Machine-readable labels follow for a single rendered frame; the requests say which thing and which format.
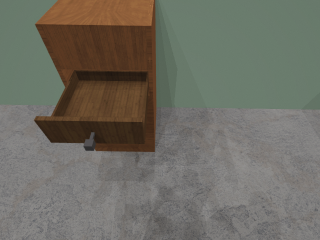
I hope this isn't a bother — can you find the handle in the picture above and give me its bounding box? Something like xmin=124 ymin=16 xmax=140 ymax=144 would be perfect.
xmin=83 ymin=132 xmax=96 ymax=151

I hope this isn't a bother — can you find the cabinet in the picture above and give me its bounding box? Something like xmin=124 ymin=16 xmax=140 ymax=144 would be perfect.
xmin=35 ymin=0 xmax=157 ymax=152

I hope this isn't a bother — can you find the drawer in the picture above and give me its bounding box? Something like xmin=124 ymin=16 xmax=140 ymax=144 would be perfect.
xmin=34 ymin=70 xmax=149 ymax=144

